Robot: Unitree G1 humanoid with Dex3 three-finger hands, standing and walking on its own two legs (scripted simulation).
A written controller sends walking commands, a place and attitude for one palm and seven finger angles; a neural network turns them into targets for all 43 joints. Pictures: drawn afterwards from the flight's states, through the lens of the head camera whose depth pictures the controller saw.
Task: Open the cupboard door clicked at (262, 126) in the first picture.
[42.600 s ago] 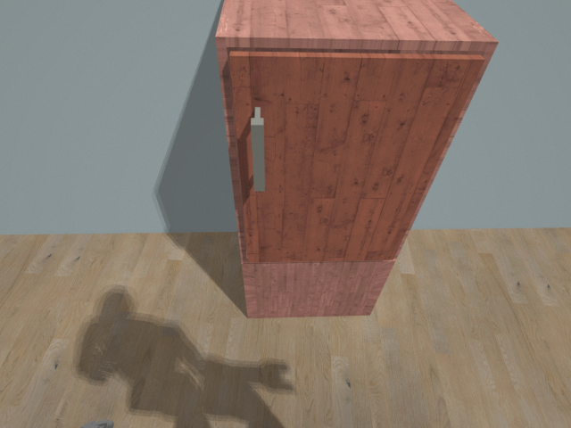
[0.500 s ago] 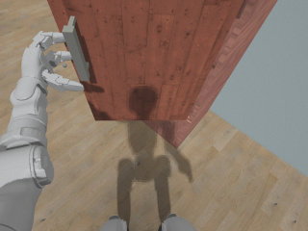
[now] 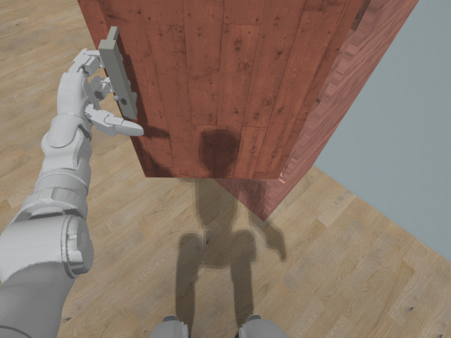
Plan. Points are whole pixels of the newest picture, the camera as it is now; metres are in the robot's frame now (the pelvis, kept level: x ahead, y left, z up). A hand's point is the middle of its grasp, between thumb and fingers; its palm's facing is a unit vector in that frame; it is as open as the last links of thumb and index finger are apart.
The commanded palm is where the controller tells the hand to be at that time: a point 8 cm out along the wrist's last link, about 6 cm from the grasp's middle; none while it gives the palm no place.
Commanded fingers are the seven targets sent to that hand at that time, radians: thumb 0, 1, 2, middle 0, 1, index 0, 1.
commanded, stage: slide the fingers in behind the handle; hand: left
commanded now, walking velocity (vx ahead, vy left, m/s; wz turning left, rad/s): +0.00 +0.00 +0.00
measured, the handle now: (122, 76) +0.56 +0.15 +0.11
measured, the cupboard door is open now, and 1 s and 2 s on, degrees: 43 43 48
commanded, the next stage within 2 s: close the thumb around the handle in 0.74 s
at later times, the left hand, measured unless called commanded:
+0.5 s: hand (133, 99) +0.50 +0.13 +0.11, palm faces -0.04 -1.00 -0.02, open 14.0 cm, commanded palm +0.48 +0.17 +0.11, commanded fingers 0.00 -0.50 0.30 -0.30 -1.20 -0.30 -1.20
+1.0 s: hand (132, 99) +0.50 +0.13 +0.11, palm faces -0.04 -1.00 -0.01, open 13.4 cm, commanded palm +0.48 +0.18 +0.11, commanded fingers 0.00 0.00 0.52 -0.34 -1.25 -0.34 -1.25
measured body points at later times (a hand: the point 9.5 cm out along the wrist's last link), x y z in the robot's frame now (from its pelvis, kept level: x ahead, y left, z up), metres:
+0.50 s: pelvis +0.00 +0.00 +0.00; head +0.09 +0.00 +0.44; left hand +0.50 +0.18 +0.11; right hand +0.00 -0.26 -0.12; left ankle +0.02 +0.10 -0.69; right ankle -0.01 -0.11 -0.69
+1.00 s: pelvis +0.00 +0.00 +0.00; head +0.09 +0.00 +0.44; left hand +0.50 +0.18 +0.11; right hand +0.00 -0.27 -0.12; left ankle +0.02 +0.10 -0.69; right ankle -0.01 -0.11 -0.69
